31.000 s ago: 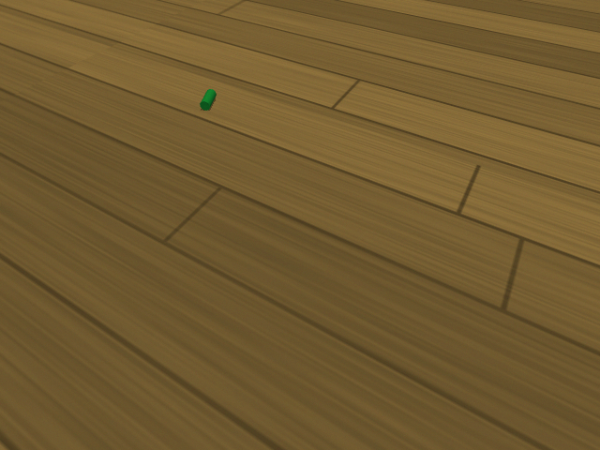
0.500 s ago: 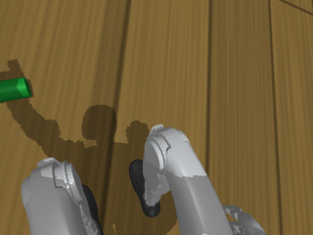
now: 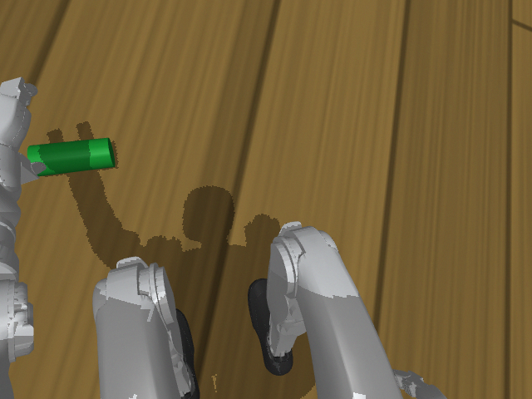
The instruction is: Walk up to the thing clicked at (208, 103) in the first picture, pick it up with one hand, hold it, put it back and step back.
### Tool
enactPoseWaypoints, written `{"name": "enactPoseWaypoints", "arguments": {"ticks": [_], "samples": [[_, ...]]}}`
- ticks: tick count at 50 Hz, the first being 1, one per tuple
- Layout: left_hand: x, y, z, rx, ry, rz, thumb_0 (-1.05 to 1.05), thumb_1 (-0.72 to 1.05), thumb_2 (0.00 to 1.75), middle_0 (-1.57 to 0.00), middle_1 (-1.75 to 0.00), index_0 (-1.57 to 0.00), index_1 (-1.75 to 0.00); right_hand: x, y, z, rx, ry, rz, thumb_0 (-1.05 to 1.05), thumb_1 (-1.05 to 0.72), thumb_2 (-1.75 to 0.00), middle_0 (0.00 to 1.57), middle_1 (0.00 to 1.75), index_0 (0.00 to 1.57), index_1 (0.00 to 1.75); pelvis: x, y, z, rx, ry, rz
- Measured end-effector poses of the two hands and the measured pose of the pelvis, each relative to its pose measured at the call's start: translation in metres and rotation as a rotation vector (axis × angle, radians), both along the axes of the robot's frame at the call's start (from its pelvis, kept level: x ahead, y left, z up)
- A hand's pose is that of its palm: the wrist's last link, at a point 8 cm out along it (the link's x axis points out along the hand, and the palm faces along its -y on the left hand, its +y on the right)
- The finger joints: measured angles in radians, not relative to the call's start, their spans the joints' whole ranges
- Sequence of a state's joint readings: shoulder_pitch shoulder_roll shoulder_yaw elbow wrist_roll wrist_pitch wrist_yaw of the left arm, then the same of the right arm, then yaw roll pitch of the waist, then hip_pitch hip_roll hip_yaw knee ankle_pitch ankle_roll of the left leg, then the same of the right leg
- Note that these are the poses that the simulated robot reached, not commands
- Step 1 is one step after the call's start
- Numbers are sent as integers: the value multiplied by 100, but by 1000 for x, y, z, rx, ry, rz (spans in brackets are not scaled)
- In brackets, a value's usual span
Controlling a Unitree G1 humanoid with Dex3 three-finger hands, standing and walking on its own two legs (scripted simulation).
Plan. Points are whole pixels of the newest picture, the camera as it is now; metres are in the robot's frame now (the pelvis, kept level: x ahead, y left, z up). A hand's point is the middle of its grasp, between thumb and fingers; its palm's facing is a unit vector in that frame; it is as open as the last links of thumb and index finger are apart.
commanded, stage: home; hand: left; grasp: from above
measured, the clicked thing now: (74, 156) +0.54 +0.27 -0.35
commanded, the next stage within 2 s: none
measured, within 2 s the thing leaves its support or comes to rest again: neither
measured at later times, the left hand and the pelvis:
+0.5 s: hand out of the picture +0.32 +0.23 +0.07, palm faces -0.07 -0.86 -0.50, open 7.4 cm; pelvis +0.02 -0.01 +0.18, yaw +7 degrees
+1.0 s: hand out of the picture +0.24 +0.21 +0.27, palm faces +0.19 -0.96 -0.22, open 7.4 cm; pelvis +0.08 +0.01 +0.33, yaw +8 degrees
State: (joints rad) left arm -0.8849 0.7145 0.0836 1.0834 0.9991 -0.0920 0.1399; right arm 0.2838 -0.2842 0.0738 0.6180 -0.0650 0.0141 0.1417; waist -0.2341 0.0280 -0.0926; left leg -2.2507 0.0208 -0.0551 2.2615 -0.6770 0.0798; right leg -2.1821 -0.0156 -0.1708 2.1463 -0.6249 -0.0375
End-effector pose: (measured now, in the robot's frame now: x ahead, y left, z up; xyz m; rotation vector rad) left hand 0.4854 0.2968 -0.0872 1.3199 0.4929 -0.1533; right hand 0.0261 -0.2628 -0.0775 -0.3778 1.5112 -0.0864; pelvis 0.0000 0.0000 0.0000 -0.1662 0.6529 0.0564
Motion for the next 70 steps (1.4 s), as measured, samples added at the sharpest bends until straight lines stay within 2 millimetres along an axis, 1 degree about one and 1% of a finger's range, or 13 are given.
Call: {"name": "enactPoseWaypoints", "arguments": {"ticks": [5, 10, 17, 20, 23, 27, 32, 40, 46, 52, 58, 64, 70], "samples": [[-41, 10, 42, -109, -4, 128, 0, 43, 83, -20, -40, -20, -40, 38, -6, 18, 10, -100, 10, 0, -90, -90, 21, 30, 21, 30, 1, 0, 32, 22, -5, 12], [-85, 7, 86, -240, 41, 235, 0, 69, 86, -20, -34, -21, -33, 87, -1, 48, 34, -243, 44, 0, -91, -90, 20, 30, 20, 30, 2, -1, 73, 44, -36, 23], [-133, -9, 144, -436, 45, 365, 0, 84, 89, -21, -31, -22, -30, 150, 15, 105, 71, -452, 98, 0, -91, -90, 20, 30, 20, 30, 10, -5, 128, 73, -90, 43], [-150, -15, 166, -514, 32, 433, 1, 87, 89, -21, -30, -22, -30, 170, 22, 129, 86, -526, 110, 0, -91, -90, 21, 30, 20, 30, 13, -7, 149, 83, -115, 49], [-168, -21, 187, -592, 20, 507, 1, 88, 89, -21, -30, -22, -30, 184, 28, 154, 97, -583, 115, 0, -91, -90, 21, 30, 21, 30, 16, -8, 170, 92, -143, 54], [-192, -27, 212, -691, 27, 607, 1, 89, 90, -20, -30, -21, -29, 195, 34, 188, 100, -635, 114, 0, -91, -90, 21, 30, 21, 30, 21, -9, 198, 102, -184, 60], [-218, -33, 247, -794, 50, 714, 1, 90, 90, -20, -30, -21, -29, 202, 39, 230, 87, -675, 105, 1, -91, -90, 21, 30, 21, 30, 32, -8, 235, 110, -235, 69], [-243, -36, 308, -910, 56, 828, 1, 90, 90, -20, -30, -21, -29, 208, 44, 292, 55, -725, 94, 1, -90, -90, 21, 30, 21, 30, 55, -2, 289, 120, -319, 84], [-258, -36, 354, -940, 51, 849, 1, 90, 90, -20, -30, -21, -29, 216, 51, 328, 50, -781, 77, 1, -90, -90, 21, 30, 21, 30, 72, 5, 319, 128, -382, 90], [-275, -37, 391, -949, 36, 842, 1, 91, 90, -20, -30, -20, -29, 229, 59, 352, 62, -852, 77, 1, -90, -90, 21, 30, 21, 30, 86, 10, 337, 135, -427, 94], [-288, -37, 406, -955, 36, 854, 1, 91, 90, -20, -30, -20, -29, 246, 67, 365, 84, -912, 104, 1, -90, -90, 21, 30, 21, 30, 92, 11, 344, 142, -455, 103], [-292, -39, 404, -962, 48, 867, 1, 91, 90, -20, -30, -20, -29, 258, 69, 369, 95, -941, 139, 1, -90, -90, 21, 30, 21, 30, 93, 9, 345, 149, -461, 111], [-288, -42, 403, -967, 42, 862, 1, 91, 90, -20, -30, -20, -29, 259, 64, 369, 87, -934, 149, 1, -90, -90, 21, 30, 21, 30, 95, 6, 345, 153, -465, 111]]}}
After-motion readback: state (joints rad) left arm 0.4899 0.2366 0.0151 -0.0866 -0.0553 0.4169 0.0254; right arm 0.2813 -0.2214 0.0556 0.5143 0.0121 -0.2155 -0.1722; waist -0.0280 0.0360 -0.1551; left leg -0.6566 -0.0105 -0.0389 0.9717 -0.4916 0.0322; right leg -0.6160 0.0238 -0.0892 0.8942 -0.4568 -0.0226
